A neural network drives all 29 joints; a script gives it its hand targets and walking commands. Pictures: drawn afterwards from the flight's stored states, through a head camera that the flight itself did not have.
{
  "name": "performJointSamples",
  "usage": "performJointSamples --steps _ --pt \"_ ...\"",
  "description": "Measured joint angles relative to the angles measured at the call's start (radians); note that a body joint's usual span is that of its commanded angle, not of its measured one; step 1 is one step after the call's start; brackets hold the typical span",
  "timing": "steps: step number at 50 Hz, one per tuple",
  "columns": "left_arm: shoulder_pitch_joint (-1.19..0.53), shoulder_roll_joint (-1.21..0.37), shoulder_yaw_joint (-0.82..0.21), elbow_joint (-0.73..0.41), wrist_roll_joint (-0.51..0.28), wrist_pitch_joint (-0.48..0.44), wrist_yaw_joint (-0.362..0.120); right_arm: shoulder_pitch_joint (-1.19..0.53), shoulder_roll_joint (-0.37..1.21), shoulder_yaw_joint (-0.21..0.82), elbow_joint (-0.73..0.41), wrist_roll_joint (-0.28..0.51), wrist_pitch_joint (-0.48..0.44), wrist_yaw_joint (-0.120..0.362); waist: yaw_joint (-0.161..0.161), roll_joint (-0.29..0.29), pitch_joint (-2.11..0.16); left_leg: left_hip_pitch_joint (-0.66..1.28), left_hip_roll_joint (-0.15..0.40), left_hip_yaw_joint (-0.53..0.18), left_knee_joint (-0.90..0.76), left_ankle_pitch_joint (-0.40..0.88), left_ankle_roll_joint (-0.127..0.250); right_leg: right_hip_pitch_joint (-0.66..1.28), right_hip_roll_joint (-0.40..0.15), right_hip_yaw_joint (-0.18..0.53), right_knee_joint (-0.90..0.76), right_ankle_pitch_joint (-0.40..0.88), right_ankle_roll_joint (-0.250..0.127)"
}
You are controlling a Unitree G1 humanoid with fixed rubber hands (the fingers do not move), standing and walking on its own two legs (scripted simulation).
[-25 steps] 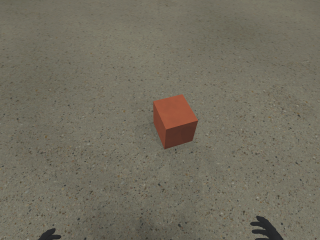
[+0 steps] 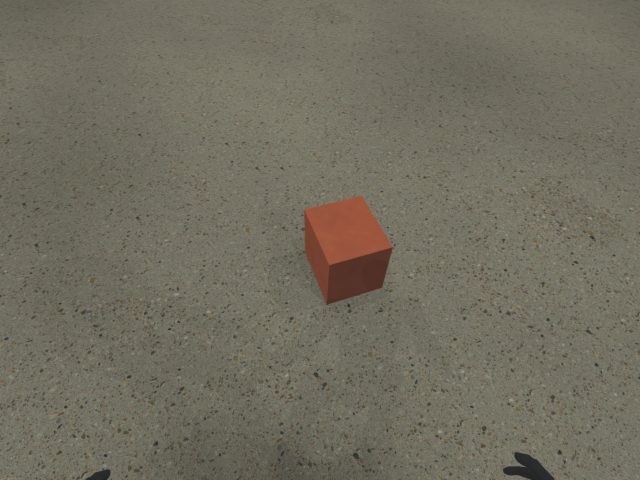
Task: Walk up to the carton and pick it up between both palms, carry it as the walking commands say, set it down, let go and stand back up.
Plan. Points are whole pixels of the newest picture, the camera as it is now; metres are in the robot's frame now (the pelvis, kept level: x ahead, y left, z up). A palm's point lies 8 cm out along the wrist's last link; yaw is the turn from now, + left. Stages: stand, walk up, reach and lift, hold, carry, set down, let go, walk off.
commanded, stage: stand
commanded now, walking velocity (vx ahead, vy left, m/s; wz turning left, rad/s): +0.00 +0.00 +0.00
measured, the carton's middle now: (344, 249) +0.93 -0.11 -0.65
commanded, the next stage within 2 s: walk up in 0.96 s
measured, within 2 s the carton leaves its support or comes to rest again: neither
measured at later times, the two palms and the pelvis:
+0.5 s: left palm out of the picture +0.09 +0.31 -0.11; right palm out of the picture +0.11 -0.29 -0.11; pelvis +0.01 +0.00 +0.00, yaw +0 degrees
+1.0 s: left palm out of the picture +0.09 +0.31 -0.11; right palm out of the picture +0.11 -0.30 -0.11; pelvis +0.01 +0.00 +0.00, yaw -1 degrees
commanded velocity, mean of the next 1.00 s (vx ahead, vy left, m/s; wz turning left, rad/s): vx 0.00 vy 0.00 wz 0.00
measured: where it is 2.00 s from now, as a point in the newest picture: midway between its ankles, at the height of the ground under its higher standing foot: (327, 471)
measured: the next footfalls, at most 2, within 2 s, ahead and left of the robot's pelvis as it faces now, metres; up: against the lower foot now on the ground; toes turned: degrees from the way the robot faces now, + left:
left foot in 1.72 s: +0.29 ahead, +0.09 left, +0.00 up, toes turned -3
right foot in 2.00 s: +0.28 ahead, -0.17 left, +0.00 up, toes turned -13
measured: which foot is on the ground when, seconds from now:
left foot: down 0.00-1.00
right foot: down 0.00-1.00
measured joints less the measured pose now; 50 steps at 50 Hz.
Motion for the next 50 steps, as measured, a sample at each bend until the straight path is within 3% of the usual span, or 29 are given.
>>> performJointSamples --steps 50 --pt "0.002 0.011 0.013 0.022 0.005 0.001 0.004 -0.015 -0.009 -0.004 0.019 0.003 0.003 -0.003 0.005 -0.005 -0.005 0.045 -0.005 0.016 -0.061 0.008 0.005 0.034 -0.010 0.011 -0.046 0.004 0.010"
